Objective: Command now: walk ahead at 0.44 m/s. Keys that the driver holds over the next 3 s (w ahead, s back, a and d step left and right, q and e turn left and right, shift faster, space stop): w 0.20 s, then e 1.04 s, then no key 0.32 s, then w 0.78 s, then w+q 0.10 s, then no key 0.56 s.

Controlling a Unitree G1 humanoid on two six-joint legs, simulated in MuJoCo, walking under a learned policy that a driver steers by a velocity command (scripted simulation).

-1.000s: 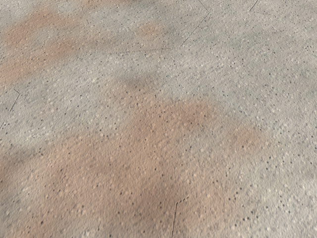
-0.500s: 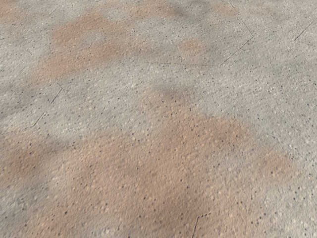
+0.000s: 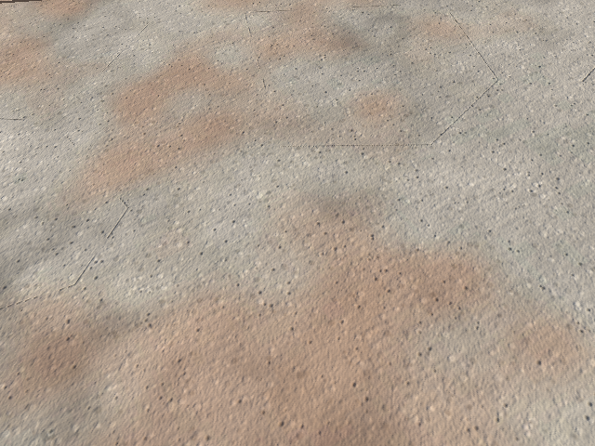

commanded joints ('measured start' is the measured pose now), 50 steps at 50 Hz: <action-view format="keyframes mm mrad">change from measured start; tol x32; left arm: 1 3 161 29 -47 -1 -7 13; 50 -201 234 102 -364 -8 103 62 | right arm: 1 -111 -38 -8 -95 -4 -17 6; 50 -203 -77 -25 36 -10 58 -30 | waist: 1 4 -110 70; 12 -5 -131 99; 17 -150 175 -583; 24 13 69 -49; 37 -23 12 -50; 39 -56 -417 -57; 50 -46 -158 -130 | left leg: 1 -227 33 0 -98 115 -28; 12 -13 -73 53 -537 205 34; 17 1080 426 -574 -486 851 373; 23 282 214 -39 -760 545 236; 34 376 273 89 -752 163 195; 40 -74 -73 38 132 -515 -93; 50 21 -73 -54 -124 -172 -102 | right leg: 1 103 -228 204 -188 248 -112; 10 156 -259 105 -174 404 -108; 14 177 -208 103 218 992 -29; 15 -36 -167 111 448 780 7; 16 -396 16 76 855 -189 76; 18 -518 -17 212 1079 -384 101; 37 -182 -68 -19 205 88 26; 39 60 -378 497 58 633 -218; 50 -12 -231 366 54 438 -173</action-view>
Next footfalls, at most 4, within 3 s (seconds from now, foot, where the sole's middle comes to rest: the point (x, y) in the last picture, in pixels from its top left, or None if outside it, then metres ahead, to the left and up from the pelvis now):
0.30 left None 0.36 0.13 -0.79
0.76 right None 0.34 -0.13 -0.79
1.24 left None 0.43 0.09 -0.79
1.58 right None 0.26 -0.13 -0.79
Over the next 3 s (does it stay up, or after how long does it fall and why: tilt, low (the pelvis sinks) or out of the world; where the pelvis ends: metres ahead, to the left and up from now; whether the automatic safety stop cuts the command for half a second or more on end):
stays up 0.73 -0.27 -0.01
